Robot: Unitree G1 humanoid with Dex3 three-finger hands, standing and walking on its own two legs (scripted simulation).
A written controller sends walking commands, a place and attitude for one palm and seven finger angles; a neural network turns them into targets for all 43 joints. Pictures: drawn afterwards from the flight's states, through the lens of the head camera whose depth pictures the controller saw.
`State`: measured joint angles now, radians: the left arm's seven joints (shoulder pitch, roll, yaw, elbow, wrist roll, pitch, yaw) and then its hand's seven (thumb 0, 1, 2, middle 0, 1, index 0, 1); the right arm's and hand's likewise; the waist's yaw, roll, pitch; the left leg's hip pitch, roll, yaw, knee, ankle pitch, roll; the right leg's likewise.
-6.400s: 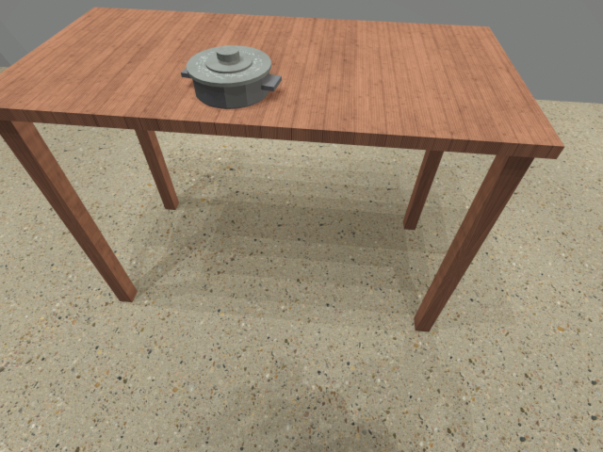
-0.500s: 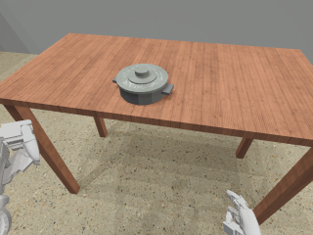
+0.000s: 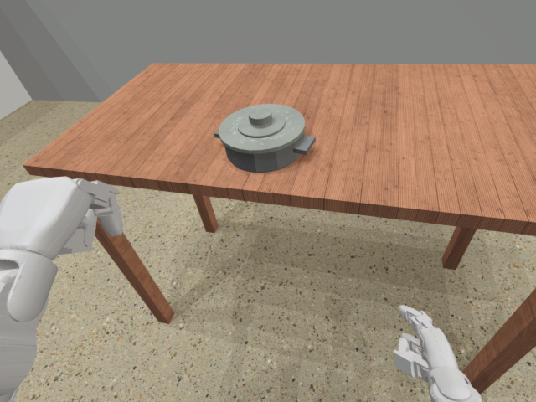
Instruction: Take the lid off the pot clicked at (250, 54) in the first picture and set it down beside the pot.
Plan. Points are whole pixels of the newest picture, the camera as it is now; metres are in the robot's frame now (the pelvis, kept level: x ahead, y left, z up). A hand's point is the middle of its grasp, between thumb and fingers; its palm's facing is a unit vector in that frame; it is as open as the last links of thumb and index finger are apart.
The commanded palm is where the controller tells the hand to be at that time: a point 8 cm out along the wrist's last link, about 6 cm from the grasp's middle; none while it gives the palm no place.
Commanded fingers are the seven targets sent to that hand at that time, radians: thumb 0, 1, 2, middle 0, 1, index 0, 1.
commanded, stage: reach forward and open the fingers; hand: left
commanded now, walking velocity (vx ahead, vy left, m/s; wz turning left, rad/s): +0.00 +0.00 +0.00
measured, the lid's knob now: (260, 116) +0.59 +0.13 +0.15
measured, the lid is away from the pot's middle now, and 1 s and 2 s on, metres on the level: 0.00 0.00 0.00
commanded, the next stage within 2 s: move the open hand above the knob in 0.66 s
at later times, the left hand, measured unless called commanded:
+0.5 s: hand (111, 211) +0.27 +0.25 +0.20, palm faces -0.13 +0.00 -0.99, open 9.1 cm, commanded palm +0.24 +0.25 +0.28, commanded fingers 0.00 -0.42 1.74 -0.89 -0.08 -0.89 -0.08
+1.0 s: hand (140, 169) +0.33 +0.24 +0.22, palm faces -0.09 +0.00 -1.00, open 10.1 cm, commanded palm +0.30 +0.23 +0.28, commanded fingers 0.00 -0.40 1.66 -0.86 -0.08 -0.86 -0.08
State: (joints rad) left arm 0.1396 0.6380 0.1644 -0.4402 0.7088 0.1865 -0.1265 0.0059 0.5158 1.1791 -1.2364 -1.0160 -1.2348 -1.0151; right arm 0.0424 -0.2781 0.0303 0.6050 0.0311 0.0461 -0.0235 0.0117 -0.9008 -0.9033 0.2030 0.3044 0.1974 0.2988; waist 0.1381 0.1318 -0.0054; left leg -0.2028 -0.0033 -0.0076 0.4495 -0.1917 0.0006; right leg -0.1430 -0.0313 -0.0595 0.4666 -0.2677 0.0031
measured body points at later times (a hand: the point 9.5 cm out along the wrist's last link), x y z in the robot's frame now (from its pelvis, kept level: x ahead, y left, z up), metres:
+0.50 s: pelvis -0.02 +0.01 +0.00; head -0.03 -0.04 +0.45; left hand +0.27 +0.25 +0.25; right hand +0.19 -0.22 -0.09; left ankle +0.03 +0.12 -0.74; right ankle -0.01 -0.12 -0.74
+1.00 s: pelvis -0.02 +0.01 +0.00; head -0.03 -0.03 +0.45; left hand +0.33 +0.23 +0.27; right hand +0.20 -0.20 -0.09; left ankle +0.03 +0.12 -0.74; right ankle -0.01 -0.12 -0.74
